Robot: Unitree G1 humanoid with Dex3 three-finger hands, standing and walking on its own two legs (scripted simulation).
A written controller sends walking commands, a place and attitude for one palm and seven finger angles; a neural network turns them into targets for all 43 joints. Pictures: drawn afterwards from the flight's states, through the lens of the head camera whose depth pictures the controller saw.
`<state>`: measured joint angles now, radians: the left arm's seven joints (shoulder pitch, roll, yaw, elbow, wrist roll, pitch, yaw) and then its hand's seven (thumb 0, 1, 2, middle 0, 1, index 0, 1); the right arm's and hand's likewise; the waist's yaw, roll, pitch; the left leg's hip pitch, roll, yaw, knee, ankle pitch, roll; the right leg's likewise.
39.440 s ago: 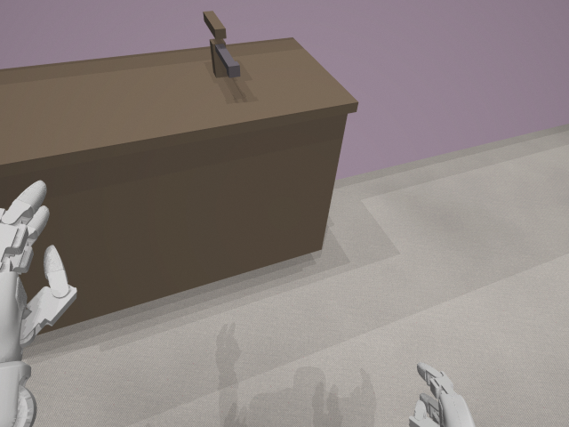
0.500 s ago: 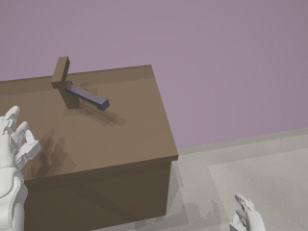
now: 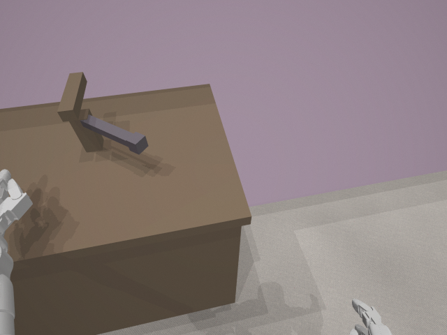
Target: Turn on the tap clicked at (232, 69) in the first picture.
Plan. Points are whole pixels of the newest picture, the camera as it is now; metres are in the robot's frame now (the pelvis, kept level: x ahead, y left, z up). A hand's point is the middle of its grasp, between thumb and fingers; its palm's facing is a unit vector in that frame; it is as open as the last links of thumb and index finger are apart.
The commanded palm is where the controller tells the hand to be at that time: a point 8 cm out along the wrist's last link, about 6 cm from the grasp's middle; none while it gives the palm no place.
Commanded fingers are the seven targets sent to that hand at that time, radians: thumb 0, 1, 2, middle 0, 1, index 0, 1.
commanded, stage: reach beside the lever's end, fingers flat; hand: left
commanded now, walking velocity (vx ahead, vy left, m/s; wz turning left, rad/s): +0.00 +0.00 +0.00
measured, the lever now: (137, 143) +0.43 +0.21 +0.11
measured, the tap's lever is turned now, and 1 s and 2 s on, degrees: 49 49 49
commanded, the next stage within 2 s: push the lever round in 0.46 s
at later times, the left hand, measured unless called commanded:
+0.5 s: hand (16, 204) +0.29 +0.38 +0.09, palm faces +0.53 -0.84 -0.12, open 7.8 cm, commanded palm +0.24 +0.41 +0.10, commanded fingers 0.00 0.90 0.90 -0.15 -0.15 -0.15 -0.15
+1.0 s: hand (37, 203) +0.29 +0.34 +0.09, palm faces +0.53 -0.85 -0.10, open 7.8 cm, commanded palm +0.25 +0.37 +0.10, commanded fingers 0.00 0.90 0.90 -0.15 -0.15 -0.15 -0.15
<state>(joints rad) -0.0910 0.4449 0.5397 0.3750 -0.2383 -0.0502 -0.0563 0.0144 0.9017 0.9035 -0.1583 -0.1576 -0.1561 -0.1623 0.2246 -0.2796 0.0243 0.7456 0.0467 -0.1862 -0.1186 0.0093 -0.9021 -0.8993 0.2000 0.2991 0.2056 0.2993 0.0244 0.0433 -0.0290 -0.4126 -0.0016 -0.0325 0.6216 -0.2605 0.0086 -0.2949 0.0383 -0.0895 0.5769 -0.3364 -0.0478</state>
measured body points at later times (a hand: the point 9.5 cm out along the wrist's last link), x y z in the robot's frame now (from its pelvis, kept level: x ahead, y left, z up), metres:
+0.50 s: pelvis +0.00 +0.02 +0.00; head +0.03 +0.02 +0.45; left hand +0.25 +0.42 +0.10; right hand +0.13 -0.25 -0.10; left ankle +0.04 +0.11 -0.73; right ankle -0.02 -0.09 -0.73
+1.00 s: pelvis +0.01 +0.02 +0.00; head +0.02 +0.02 +0.45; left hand +0.26 +0.39 +0.10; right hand +0.17 -0.22 -0.09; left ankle +0.04 +0.11 -0.73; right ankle -0.02 -0.09 -0.73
